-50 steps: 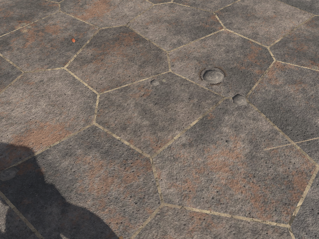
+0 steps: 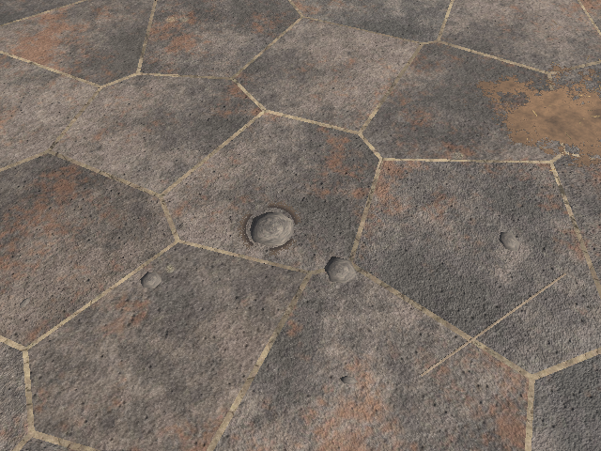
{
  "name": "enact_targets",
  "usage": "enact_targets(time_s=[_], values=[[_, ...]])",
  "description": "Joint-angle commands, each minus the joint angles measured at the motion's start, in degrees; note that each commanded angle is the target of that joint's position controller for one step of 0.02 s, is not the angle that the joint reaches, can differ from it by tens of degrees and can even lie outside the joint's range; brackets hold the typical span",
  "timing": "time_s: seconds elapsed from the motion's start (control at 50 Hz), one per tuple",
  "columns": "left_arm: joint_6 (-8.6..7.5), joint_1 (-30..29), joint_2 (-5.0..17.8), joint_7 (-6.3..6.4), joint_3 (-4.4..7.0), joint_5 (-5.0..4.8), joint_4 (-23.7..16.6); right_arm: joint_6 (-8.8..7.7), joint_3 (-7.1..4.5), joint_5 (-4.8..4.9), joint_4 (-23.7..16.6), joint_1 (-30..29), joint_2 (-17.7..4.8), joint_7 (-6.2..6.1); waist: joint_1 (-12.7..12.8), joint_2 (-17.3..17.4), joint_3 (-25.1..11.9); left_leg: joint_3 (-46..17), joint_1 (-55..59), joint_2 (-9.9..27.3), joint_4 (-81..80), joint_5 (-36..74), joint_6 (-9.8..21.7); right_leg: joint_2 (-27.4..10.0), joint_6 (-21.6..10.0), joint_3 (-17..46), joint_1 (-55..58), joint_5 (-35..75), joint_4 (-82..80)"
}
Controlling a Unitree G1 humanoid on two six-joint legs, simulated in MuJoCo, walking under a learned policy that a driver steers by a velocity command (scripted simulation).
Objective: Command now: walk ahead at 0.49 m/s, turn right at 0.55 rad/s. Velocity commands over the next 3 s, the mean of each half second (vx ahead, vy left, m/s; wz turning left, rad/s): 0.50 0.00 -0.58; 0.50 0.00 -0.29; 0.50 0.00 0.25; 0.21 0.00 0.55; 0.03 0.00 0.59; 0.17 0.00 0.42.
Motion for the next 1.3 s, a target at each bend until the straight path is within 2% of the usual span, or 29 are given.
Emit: enact_targets(time_s=[0.02,0.1,0.2,0.24,0.26,0.28,0.3,0.32,0.34,0.36,0.38,0.4,0.5,0.58,0.68,0.74,0.78,0.8,0.82,0.84,0.86,0.88,0.9,0.94,0.98,1.14,1.24,1.28,1.3], values=[[-0.06,2.99,0.58,-0.72,0.04,0.33,-3.33,-1.12,-1.4,-0.06,-3.95,-5.47,-7.33,-0.61,3.42,4.57,1.72,-8.52,-3.05,17.81,-11.52,5.1,10.46,-3.22,0.57,3.43,-1.09,8.31,-5.46],[-0.81,-5.78,0.14,-2.77,-0.48,0.24,-6.42,-0.09,-1.83,0.44,-3.7,-2.9,-9.79,-1.17,0.11,3.94,2.79,-2.45,0.76,17.14,-10.05,5.33,8.4,-2.28,0.49,-1.59,0.72,14.42,-18.81],[-0.4,-11.29,1.79,-4.2,-0.16,0.08,-10.81,2.03,-2.79,1.94,-2.8,0.52,-12.38,-0.91,-1.55,5.0,4.47,-0.51,9.85,19.99,-4.77,6.98,6.17,0.17,-2.17,-6.12,1.36,3.75,-26.51],[-0.34,-4.22,4.17,-4.17,1.36,0.19,-10.06,3.03,-2.99,2.12,-3.38,-1.56,-13.17,-1.02,3.48,5.89,-0.18,3.23,9.68,18.46,8.36,27.35,4.14,5.12,-4.66,-10.38,12.76,1.18,-30.05],[-0.31,6.38,7.84,-3.7,3.55,-0.03,-6.89,3.5,-2.38,1.65,-3.85,-1.21,-11.48,-1.21,8.16,4.31,-5.97,5.59,5.17,15.27,22.73,34.44,2.23,9.53,-6.58,-11.8,27.19,2.91,-32.09],[0.1,16.15,14.9,-2.43,6.01,-0.27,-5.37,3.14,-0.94,-0.19,-5.78,-0.38,-8.13,-1.23,11.2,-5.77,-11.69,6.35,-11.29,12.15,44.24,16.13,-1.27,-1.12,-11.11,5.92,44.72,3.25,-34.36],[-0.7,13.84,19.78,-2.65,5.96,-0.03,-7.01,0.86,1.12,-0.79,-9.28,2.46,-1.53,-0.52,4.74,-16.78,-17.89,-4.06,-33.33,0.44,60.55,-25.46,-3.63,-12.5,-21.12,39.77,58.13,-9.67,-45.75],[-1.78,14.87,13.87,-3.25,4.35,0.28,-7.63,-1.16,-0.01,2.02,-9.99,-4.75,-7.6,0.01,9.1,-7.75,-18.35,-12.81,-39.58,2.22,65.36,-22.96,-1.99,-13.63,-19.6,42.3,58.43,-9.09,-51.05],[-2.37,12.76,10.93,-3.36,3.42,0.71,-7.38,-2.01,-0.38,3.29,-11.04,-7.28,-8.7,0.26,7.9,-5.82,-11.69,-12.21,-43.32,4.58,63.45,-17.11,-0.21,-12.21,-17.03,33.66,54.26,-2.56,-49.54],[-2.41,8.49,8.88,-3.33,2.78,0.43,-8.46,-2.2,-0.18,2.03,-10.25,-7.0,-8.11,-0.16,5.54,-0.42,-9.22,-12.59,-39.7,7.34,58.84,-12.0,0.37,-9.62,-14.96,26.23,46.53,3.7,-48.44],[-2.21,4.23,7.2,-3.23,2.19,0.67,-9.62,-1.87,-0.64,0.86,-9.64,-6.45,-8.3,-0.47,3.17,0.72,-7.01,-12.7,-34.76,9.15,53.92,-8.87,0.11,-7.2,-13.39,20.48,39.0,9.56,-48.86],[-2.2,2.19,5.98,-3.02,1.65,1.25,-10.62,-1.04,-0.9,0.82,-9.64,-5.46,-8.28,-0.24,1.5,-0.33,-6.54,-13.15,-30.94,10.04,51.61,-7.09,-0.17,-5.69,-12.97,17.99,34.73,12.46,-50.26],[-2.76,5.57,8.05,-1.26,2.22,0.41,-9.68,1.0,-0.53,-0.5,-12.52,-11.21,-5.39,-0.4,1.86,0.87,-2.92,-11.52,-31.52,7.16,36.78,2.98,-4.29,-2.69,-13.5,12.08,30.22,20.7,-53.08],[-2.47,8.28,7.78,-0.41,2.13,0.34,-8.28,0.43,0.35,0.12,-14.28,-18.22,-3.72,0.37,4.66,-2.58,-0.92,-10.62,-27.96,4.13,19.44,15.14,-4.18,-0.34,-10.47,9.44,29.7,13.76,-52.9],[-2.32,11.87,7.44,-0.33,2.0,0.15,-5.14,-0.67,0.25,0.57,-16.43,-22.54,-5.14,1.65,6.75,-3.25,1.47,-11.04,-27.56,3.65,12.93,14.98,-1.46,-4.15,-9.7,12.86,36.13,13.25,-49.73],[-1.41,11.02,8.2,0.02,2.28,0.43,-4.48,-1.14,-0.34,0.56,-16.31,-19.82,-6.6,1.96,5.12,-4.64,1.18,-9.81,-24.54,2.79,11.24,7.58,0.93,-5.84,-8.46,14.31,40.63,21.47,-46.03],[-0.9,8.89,7.58,-0.15,1.8,0.87,-5.11,-1.35,-1.84,0.18,-13.69,-9.22,-9.29,1.5,-0.27,-4.25,-5.66,-7.3,-8.61,0.97,9.78,7.97,3.91,-1.39,-6.28,11.01,39.23,37.78,-33.59],[-0.85,8.13,5.72,-0.29,0.79,1.62,-6.42,-1.29,-2.44,-0.51,-12.43,0.88,-11.86,1.19,-4.41,-0.07,-14.27,-16.22,8.06,9.22,12.09,10.04,7.72,2.08,-4.32,8.72,30.11,28.11,-18.29],[-1.67,17.86,0.51,-0.65,-0.62,0.5,-5.72,-0.72,-3.75,-0.67,-10.2,8.27,-15.81,1.28,-1.67,17.33,-22.69,-42.19,30.94,22.25,9.05,0.28,17.71,11.82,0.77,4.88,6.88,-5.95,4.5],[-2.4,17.75,3.48,-0.7,-0.56,-0.53,-4.83,-0.62,-2.63,1.14,-9.14,9.42,-11.22,1.74,-2.89,17.5,-21.66,-54.46,31.3,24.08,0.94,-13.68,17.56,11.35,0.46,9.51,-1.98,-19.15,11.43],[-2.69,10.01,7.53,-0.85,0.46,-1.21,-6.21,-0.36,-1.77,1.58,-9.99,4.9,-8.19,1.45,-3.46,11.03,-11.47,-46.25,22.96,22.25,-0.31,-17.07,14.46,7.98,0.01,8.74,-5.8,-14.85,13.15],[-2.87,4.78,7.6,-0.81,0.27,-0.42,-7.66,0.17,-1.14,0.99,-11.04,0.3,-7.1,1.21,-2.02,5.23,-6.32,-38.42,13.78,19.91,-1.3,-12.72,12.43,4.69,-0.21,5.44,-4.15,-9.72,10.51],[-3.03,2.21,6.88,-0.83,0.35,0.75,-8.4,0.34,-0.68,0.38,-11.2,-1.98,-6.14,1.29,-0.49,3.64,-2.54,-33.9,6.41,17.75,-2.97,-6.58,12.16,2.75,-0.09,4.06,-2.47,-6.65,6.56],[-2.58,4.28,5.24,-0.94,0.45,1.0,-7.87,0.01,-0.14,-0.18,-11.02,-3.15,-4.93,1.35,2.15,6.34,-2.3,-27.62,0.69,14.11,-5.29,1.36,11.29,0.3,0.1,3.21,2.97,-3.44,1.39],[-2.16,5.05,3.4,-0.85,0.03,1.0,-7.59,-0.36,-0.36,0.38,-10.0,-1.79,-6.02,1.24,2.65,7.07,-2.32,-23.45,-0.74,13.44,-6.65,8.19,12.17,-0.24,0.9,1.64,3.12,-2.44,-2.02],[-3.27,-10.35,0.73,-1.61,-1.01,1.12,-12.01,1.4,-0.53,1.77,-6.7,5.96,-8.51,0.01,-2.03,5.8,0.71,-15.84,1.16,10.46,-6.93,14.51,9.56,1.97,3.02,-1.62,3.47,17.07,-28.18],[-4.73,-16.11,2.4,-3.28,-0.48,0.43,-14.15,3.06,-0.78,2.01,-5.61,9.02,-9.53,-0.76,-2.57,7.15,1.81,-21.38,6.16,13.66,-1.77,11.88,8.93,4.6,2.46,-1.06,6.95,13.23,-36.8],[-5.28,-11.81,4.36,-3.22,0.38,0.5,-13.17,3.55,-1.26,1.98,-5.84,7.54,-10.71,-1.15,0.74,8.54,0.02,-22.51,6.35,13.85,2.75,16.13,7.64,5.68,1.02,-1.67,14.59,10.2,-39.8],[-5.44,-5.13,6.52,-2.73,1.52,0.79,-11.27,3.56,-1.02,1.8,-6.24,6.71,-10.11,-1.17,4.16,7.95,-4.05,-20.76,4.23,11.16,9.61,21.47,6.17,5.87,-0.69,-2.24,25.02,10.62,-41.36]])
